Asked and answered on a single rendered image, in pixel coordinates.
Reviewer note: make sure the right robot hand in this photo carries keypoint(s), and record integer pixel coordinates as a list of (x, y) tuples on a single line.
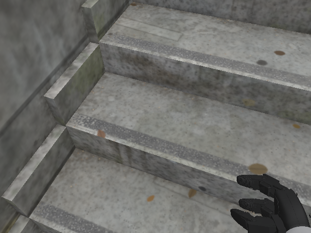
[(285, 213)]

